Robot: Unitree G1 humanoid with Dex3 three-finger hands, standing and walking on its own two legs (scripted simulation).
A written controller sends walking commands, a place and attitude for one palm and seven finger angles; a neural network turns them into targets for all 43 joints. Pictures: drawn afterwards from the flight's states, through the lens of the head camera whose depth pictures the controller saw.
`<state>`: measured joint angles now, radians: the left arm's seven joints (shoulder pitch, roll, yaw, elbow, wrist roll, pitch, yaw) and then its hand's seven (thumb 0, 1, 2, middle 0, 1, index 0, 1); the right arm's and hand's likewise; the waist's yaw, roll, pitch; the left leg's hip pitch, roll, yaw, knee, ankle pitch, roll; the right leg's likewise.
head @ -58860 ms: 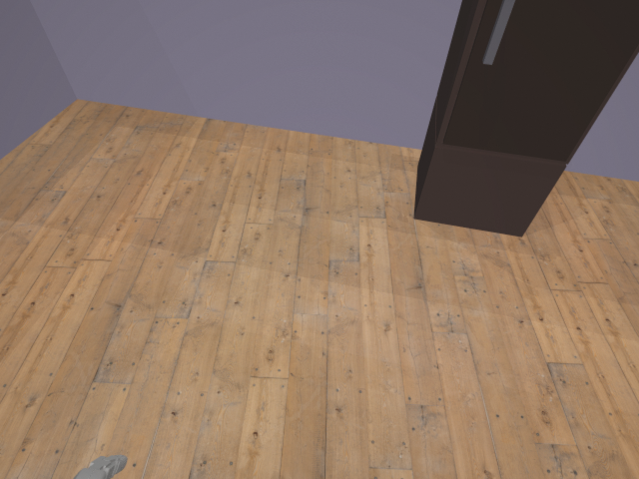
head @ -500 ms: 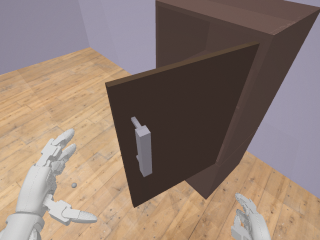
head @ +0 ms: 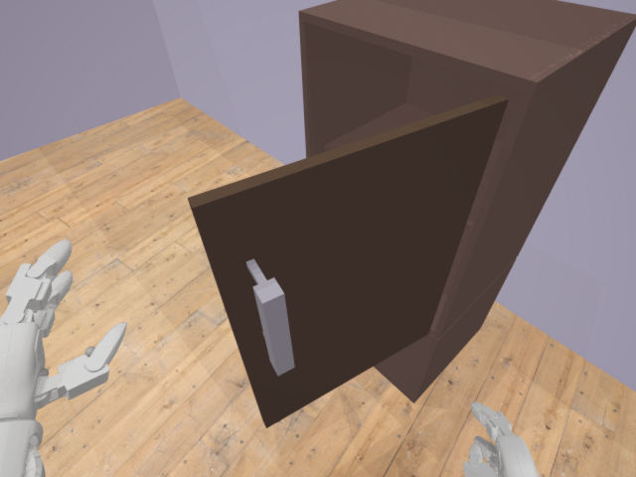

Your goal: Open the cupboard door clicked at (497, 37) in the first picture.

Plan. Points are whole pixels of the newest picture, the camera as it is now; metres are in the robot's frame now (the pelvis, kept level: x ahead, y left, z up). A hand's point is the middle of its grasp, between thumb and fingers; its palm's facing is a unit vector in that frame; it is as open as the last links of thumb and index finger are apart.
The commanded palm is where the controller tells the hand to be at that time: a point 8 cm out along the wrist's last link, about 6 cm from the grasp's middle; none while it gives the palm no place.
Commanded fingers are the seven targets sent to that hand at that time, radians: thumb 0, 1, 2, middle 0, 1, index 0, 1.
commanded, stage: draw the hand back to the body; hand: left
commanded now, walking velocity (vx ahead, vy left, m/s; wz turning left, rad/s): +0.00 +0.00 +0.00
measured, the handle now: (268, 318) +0.29 +0.10 +0.06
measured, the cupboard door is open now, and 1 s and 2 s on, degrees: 77 77 77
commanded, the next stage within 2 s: step back with the hand held close in 0.48 s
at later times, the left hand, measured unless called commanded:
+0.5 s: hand (96, 347) +0.19 +0.24 +0.15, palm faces +0.43 -0.81 -0.40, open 7.4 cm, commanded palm +0.14 +0.28 +0.17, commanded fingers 0.00 0.90 0.90 -0.20 -0.30 -0.20 -0.30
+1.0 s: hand (67, 370) +0.17 +0.26 +0.15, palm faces +0.32 -0.81 -0.49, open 7.4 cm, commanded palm +0.10 +0.30 +0.17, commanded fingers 0.00 0.90 0.90 -0.20 -0.30 -0.20 -0.30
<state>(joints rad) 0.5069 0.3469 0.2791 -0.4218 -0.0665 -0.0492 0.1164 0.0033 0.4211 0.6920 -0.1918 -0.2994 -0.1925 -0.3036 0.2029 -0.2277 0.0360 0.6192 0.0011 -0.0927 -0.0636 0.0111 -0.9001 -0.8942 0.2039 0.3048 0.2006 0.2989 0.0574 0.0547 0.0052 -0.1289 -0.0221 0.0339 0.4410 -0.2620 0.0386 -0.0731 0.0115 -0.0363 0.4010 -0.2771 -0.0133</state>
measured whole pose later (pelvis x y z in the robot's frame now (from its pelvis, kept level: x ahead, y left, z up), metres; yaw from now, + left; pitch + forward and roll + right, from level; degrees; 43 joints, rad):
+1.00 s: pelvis -0.04 +0.01 +0.00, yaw -2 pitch +0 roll -1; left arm 0.57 0.44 0.38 -0.49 -0.06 -0.12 0.12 0.02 0.89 0.89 -0.21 -0.30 -0.21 -0.30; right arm 0.18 -0.24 -0.02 0.56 0.02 0.03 -0.09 0.01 -0.90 -0.89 0.20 0.30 0.20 0.30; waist 0.00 0.01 0.03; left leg -0.28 -0.01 0.06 0.49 -0.21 0.05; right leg -0.24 0.02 -0.01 0.46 -0.23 -0.01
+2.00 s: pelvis -0.22 +0.04 -0.01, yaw -4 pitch -1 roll -2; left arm 0.51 0.48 0.45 -0.51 -0.08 -0.18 0.12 0.01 0.88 0.89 -0.22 -0.30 -0.22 -0.30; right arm 0.21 -0.19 0.01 0.65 0.00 -0.09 -0.08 0.01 -0.90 -0.89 0.20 0.30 0.20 0.30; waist -0.03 -0.03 -0.02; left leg -0.43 -0.03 0.02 0.46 -0.03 0.06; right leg -0.13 0.06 0.01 0.57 -0.51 -0.02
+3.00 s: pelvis -0.26 +0.06 -0.01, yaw -3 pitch +1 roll -1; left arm 0.51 0.45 0.35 -0.36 -0.01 -0.21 0.09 0.01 0.89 0.89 -0.21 -0.30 -0.21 -0.30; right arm 0.18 -0.23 -0.01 0.65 0.01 -0.14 -0.03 0.01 -0.90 -0.89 0.20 0.30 0.20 0.30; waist 0.00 0.02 0.01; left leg -0.32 0.02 0.02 0.52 -0.22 0.01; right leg -0.19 0.04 -0.05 0.48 -0.30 -0.03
